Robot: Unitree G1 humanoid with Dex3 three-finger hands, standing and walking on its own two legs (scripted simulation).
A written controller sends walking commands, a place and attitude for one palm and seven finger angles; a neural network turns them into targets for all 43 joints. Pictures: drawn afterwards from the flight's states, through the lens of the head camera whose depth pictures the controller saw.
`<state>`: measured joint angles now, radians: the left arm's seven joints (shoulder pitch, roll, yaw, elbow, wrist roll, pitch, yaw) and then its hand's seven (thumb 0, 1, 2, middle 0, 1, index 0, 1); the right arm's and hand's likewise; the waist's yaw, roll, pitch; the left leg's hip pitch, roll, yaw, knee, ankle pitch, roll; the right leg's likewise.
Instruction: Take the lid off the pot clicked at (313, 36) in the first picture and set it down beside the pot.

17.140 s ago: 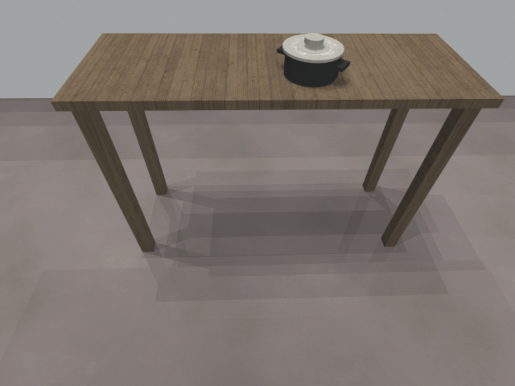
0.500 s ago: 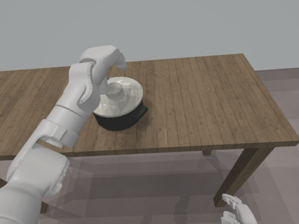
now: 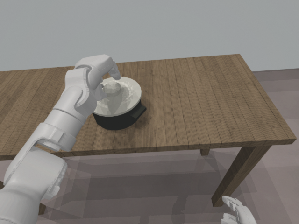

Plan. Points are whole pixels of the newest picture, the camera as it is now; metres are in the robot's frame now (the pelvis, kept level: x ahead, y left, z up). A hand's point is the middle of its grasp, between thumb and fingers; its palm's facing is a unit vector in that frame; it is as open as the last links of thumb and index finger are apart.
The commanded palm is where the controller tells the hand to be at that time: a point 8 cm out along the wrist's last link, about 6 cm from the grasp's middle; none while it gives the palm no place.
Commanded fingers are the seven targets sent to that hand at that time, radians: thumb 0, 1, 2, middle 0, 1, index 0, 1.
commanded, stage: lower the open fingers around the knob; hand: left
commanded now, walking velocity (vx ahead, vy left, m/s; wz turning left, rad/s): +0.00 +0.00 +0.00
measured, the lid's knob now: (112, 89) +0.47 +0.13 +0.12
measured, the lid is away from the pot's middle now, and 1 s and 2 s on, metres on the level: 0.00 0.00 0.00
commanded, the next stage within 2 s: close the fingers and squeeze the knob in 0.62 s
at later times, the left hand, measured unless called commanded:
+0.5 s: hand (107, 90) +0.43 +0.14 +0.15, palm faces -0.30 -0.12 -0.94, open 10.1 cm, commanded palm +0.42 +0.15 +0.21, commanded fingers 0.00 -0.34 1.56 -0.86 -0.08 -0.86 -0.08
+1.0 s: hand (106, 91) +0.43 +0.14 +0.14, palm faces -0.30 -0.14 -0.94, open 9.9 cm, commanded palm +0.42 +0.15 +0.21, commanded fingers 0.00 -0.03 1.12 -0.61 -0.75 -0.61 -0.75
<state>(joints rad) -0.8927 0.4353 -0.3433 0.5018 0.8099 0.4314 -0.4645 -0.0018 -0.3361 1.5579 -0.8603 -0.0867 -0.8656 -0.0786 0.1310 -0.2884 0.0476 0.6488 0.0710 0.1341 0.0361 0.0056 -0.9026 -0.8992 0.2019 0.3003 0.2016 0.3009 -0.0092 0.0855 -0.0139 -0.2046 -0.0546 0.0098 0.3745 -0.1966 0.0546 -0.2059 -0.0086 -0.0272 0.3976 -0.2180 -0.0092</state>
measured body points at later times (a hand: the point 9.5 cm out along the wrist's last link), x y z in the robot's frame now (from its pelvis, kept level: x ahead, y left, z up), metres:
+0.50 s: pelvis +0.00 +0.00 +0.00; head +0.02 -0.03 +0.45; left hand +0.44 +0.14 +0.20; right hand +0.15 -0.24 -0.12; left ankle +0.00 +0.09 -0.74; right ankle -0.01 -0.11 -0.74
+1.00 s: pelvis +0.00 +0.00 +0.00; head +0.01 -0.03 +0.45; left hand +0.44 +0.14 +0.20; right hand +0.16 -0.24 -0.12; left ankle +0.00 +0.09 -0.74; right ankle -0.01 -0.11 -0.74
